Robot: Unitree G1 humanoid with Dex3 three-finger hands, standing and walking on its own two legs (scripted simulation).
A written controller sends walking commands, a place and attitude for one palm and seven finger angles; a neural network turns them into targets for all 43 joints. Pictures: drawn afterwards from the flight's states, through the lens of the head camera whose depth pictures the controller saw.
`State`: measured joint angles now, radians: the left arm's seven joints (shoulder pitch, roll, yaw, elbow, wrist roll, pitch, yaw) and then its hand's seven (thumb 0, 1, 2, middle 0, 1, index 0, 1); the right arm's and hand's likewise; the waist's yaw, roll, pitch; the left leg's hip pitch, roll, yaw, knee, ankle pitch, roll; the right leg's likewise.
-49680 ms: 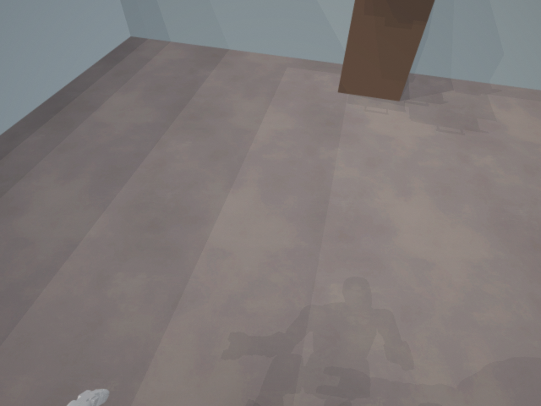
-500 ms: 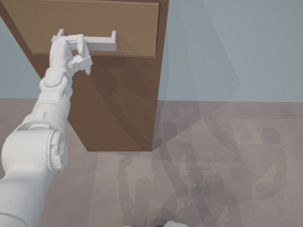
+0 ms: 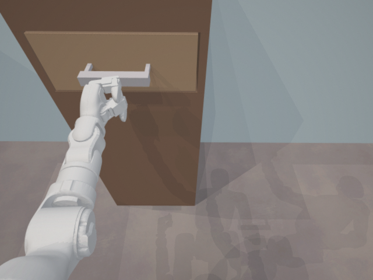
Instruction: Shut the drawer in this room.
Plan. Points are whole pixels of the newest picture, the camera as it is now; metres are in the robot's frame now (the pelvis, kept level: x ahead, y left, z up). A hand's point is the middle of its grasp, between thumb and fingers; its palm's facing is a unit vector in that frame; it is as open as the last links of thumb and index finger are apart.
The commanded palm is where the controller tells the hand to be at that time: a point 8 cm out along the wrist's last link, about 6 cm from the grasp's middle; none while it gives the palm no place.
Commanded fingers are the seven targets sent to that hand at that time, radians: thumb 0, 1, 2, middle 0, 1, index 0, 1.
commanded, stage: draw the hand back to the body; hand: left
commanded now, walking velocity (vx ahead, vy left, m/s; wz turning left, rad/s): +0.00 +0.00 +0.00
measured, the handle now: (116, 73) +0.56 +0.16 +0.14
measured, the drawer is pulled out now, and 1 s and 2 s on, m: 0.00 0.00 0.00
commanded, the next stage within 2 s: step back with the hand held close in 1.40 s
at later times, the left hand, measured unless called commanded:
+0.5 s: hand (87, 145) +0.33 +0.17 +0.16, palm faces +0.03 -1.00 -0.02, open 3.2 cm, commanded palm +0.29 +0.22 +0.16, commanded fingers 0.00 0.90 0.90 -1.40 -1.60 -1.40 -1.60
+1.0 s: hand (47, 196) +0.23 +0.20 +0.17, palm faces +0.33 -0.89 -0.32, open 3.2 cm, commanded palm +0.17 +0.25 +0.18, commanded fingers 0.00 0.90 0.90 -1.40 -1.60 -1.40 -1.60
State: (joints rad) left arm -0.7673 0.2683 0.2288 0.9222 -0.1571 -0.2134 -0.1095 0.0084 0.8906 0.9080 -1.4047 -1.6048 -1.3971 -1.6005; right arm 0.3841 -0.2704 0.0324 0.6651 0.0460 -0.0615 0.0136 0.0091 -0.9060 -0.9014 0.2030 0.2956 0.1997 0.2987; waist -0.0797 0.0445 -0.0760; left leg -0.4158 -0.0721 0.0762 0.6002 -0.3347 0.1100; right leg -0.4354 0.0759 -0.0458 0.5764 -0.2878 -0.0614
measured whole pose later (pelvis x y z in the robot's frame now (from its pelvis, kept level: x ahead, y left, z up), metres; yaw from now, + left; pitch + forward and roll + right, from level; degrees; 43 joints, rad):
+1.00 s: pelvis +0.00 -0.02 +0.02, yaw +1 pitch -3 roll +0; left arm 0.30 0.31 0.21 -0.24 -0.09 -0.14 0.08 0.01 0.89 0.90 -1.41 -1.60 -1.40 -1.60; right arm 0.21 -0.25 0.03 0.65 0.03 -0.05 -0.01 0.01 -0.90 -0.90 0.20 0.30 0.20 0.30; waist 0.03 0.09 0.02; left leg -0.08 -0.07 0.05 0.38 -0.25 0.08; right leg -0.09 0.09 -0.05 0.35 -0.20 -0.09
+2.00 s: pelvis -0.02 +0.01 +0.00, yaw +0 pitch +1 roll +0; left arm 0.64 0.44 0.39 -0.60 -0.05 -0.18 0.11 0.01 0.89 0.90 -1.41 -1.60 -1.40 -1.60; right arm 0.22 -0.24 -0.02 0.54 0.01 0.00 -0.05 0.01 -0.91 -0.90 0.20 0.30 0.20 0.30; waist -0.01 -0.01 0.02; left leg -0.27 -0.11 0.10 0.51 -0.27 0.14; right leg -0.32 0.05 0.01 0.58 -0.27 -0.03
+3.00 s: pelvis -0.24 -0.02 +0.01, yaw -2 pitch +2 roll -1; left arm 0.67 0.41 0.37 -0.62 -0.06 -0.19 0.12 0.01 0.89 0.90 -1.41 -1.60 -1.40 -1.60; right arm 0.21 -0.17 0.02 0.61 0.00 -0.09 -0.04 0.01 -0.90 -0.90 0.21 0.30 0.20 0.30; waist 0.02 -0.01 0.00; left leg -0.48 -0.01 -0.01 0.68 -0.27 0.00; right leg -0.21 0.04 -0.02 0.44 -0.28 -0.03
